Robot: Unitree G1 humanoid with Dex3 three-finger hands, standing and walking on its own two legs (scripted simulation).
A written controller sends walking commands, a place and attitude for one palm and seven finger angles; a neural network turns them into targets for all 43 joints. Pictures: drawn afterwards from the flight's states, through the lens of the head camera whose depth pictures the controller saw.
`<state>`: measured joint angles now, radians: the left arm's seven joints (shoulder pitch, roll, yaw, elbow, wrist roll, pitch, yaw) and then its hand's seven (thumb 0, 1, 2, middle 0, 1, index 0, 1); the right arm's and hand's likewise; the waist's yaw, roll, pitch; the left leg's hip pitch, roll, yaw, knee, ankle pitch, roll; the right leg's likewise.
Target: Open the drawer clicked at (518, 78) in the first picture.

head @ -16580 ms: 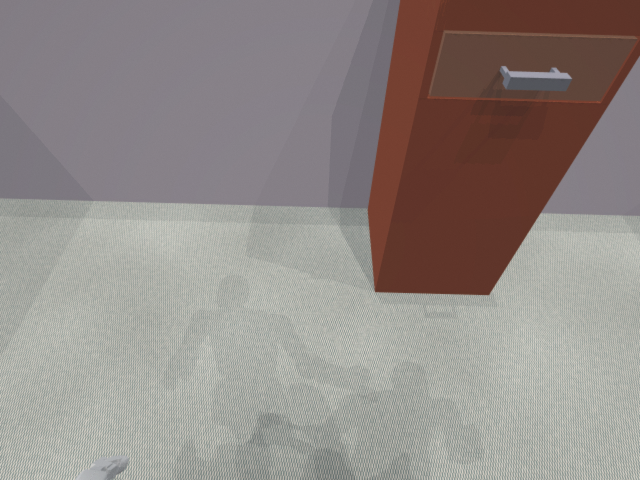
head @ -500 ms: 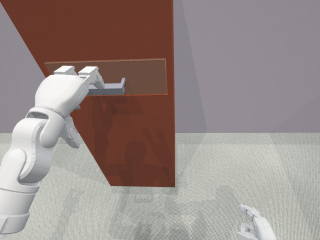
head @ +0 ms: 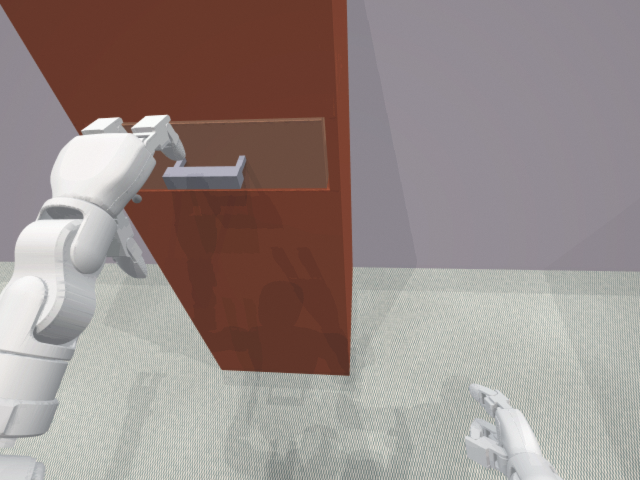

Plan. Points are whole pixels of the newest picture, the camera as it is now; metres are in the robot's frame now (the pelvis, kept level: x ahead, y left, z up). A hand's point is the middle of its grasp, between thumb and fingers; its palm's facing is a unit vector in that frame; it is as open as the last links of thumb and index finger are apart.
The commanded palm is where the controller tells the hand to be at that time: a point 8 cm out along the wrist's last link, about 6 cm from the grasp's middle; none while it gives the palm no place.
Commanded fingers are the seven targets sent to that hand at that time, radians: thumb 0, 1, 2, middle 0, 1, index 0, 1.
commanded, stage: move the hooked fingers above the handle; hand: left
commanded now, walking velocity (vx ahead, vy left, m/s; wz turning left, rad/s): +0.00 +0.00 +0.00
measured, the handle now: (207, 169) +0.54 +0.28 +0.10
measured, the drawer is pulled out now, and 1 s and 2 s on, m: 0.00 0.00 0.00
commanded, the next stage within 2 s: none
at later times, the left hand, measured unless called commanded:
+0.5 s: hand (145, 169) +0.40 +0.29 +0.20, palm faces +0.14 +0.00 -0.99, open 13.8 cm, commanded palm +0.37 +0.27 +0.24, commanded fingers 0.00 -0.50 0.30 -0.30 -1.20 -0.30 -1.20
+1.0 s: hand (159, 159) +0.46 +0.30 +0.17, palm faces +0.01 +0.04 -1.00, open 13.8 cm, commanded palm +0.43 +0.28 +0.22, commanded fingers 0.00 -0.50 0.30 -0.30 -1.20 -0.30 -1.20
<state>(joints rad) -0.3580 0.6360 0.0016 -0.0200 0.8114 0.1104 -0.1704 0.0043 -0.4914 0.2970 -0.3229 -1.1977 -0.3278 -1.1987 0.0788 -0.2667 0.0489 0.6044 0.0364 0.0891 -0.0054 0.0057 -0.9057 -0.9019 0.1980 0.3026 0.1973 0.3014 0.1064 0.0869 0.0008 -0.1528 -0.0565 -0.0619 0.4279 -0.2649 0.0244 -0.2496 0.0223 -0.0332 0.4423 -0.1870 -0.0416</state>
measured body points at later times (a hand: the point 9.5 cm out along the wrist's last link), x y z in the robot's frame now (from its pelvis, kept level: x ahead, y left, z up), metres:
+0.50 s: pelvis +0.01 +0.01 +0.00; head +0.04 -0.03 +0.45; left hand +0.39 +0.28 +0.25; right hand +0.16 -0.24 -0.13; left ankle -0.02 +0.11 -0.74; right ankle +0.03 -0.09 -0.74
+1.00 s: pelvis +0.03 +0.03 +0.00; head +0.07 +0.00 +0.45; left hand +0.45 +0.30 +0.23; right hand +0.17 -0.20 -0.14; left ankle -0.02 +0.11 -0.74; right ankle +0.03 -0.09 -0.74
